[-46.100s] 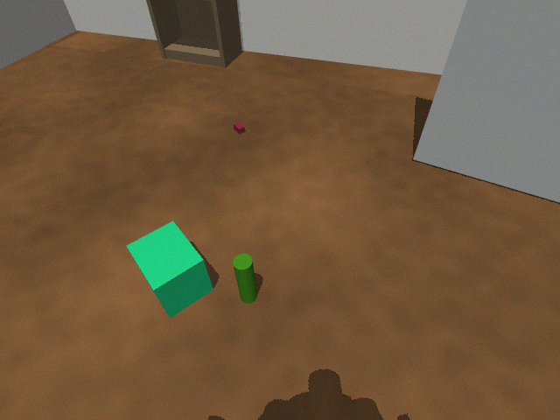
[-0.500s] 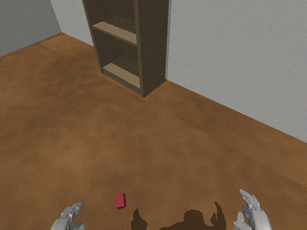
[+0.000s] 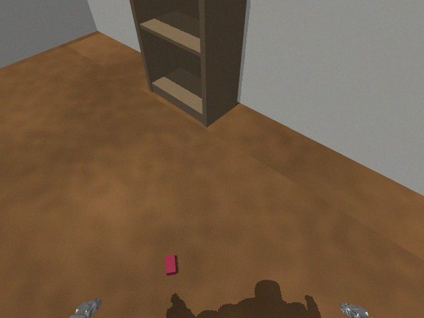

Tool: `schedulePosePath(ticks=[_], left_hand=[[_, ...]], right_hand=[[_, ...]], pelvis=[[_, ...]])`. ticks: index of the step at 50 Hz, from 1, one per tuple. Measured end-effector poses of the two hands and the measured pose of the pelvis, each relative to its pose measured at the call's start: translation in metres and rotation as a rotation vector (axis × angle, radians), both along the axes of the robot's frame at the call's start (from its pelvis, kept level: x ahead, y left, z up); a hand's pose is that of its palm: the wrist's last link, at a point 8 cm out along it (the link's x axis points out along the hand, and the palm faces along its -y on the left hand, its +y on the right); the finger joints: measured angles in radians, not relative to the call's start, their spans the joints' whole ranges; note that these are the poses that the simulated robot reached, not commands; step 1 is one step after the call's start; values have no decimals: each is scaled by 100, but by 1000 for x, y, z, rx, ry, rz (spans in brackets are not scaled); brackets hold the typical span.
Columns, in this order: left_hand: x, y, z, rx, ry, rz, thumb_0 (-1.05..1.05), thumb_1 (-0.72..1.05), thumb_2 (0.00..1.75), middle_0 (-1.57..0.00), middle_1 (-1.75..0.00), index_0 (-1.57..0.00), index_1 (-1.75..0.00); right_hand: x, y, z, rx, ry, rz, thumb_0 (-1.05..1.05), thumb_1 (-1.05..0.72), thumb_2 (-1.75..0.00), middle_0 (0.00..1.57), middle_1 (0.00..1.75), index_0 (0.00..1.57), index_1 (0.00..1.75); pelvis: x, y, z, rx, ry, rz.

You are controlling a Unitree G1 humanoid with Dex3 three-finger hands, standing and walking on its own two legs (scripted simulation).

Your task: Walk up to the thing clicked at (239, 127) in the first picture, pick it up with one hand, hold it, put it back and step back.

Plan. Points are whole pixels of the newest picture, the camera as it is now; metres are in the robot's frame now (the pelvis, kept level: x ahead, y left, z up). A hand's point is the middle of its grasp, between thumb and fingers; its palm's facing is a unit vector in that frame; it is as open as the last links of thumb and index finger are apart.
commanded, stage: stand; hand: left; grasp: from above
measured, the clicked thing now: (171, 265) +0.45 +0.21 -0.72
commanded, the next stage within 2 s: none
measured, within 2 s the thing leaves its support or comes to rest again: neither
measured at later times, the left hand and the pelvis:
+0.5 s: hand out of the picture +0.03 +0.25 -0.13, palm faces +0.04 -0.94 -0.33, open 7.4 cm; pelvis -0.01 +0.01 +0.03, yaw +0 degrees
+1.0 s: hand out of the picture +0.04 +0.23 -0.12, palm faces +0.02 -0.94 -0.33, open 7.4 cm; pelvis -0.01 -0.01 +0.04, yaw +0 degrees
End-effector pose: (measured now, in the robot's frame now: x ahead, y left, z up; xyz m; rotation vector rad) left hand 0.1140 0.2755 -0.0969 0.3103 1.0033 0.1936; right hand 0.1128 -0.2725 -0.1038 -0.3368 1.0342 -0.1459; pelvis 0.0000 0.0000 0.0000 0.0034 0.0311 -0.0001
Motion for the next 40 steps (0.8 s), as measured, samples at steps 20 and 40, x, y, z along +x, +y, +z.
schedulePosePath(ticks=[20, 40], left_hand=[[-79, 13, 1, -33, 224, 105, 1, 91, 90, -20, -30, -20, -30], [-96, 6, 11, -12, 279, 117, 1, 91, 90, -20, -30, -20, -30]], right_hand=[[-53, 15, 9, 34, 147, -89, 0, -90, -90, 21, 30, 20, 30], [-71, -14, 12, 26, 208, -110, 0, -90, -90, 20, 30, 20, 30]], pelvis=[[-8, 11, 31, -8, -94, 2], [-11, -4, 38, -5, -102, 7]])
